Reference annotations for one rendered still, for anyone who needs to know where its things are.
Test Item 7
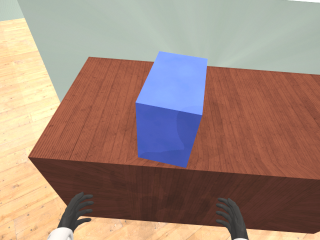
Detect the right robot hand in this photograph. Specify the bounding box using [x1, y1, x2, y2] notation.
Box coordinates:
[216, 197, 249, 240]

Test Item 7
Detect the pedestal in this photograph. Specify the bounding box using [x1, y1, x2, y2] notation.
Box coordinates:
[28, 57, 320, 234]

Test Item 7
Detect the robot left forearm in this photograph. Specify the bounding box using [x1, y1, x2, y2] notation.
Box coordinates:
[47, 227, 74, 240]

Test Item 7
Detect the carton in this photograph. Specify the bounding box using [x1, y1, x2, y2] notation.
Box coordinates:
[135, 51, 208, 168]

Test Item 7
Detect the left robot hand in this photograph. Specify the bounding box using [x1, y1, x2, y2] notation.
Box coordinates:
[57, 192, 94, 233]

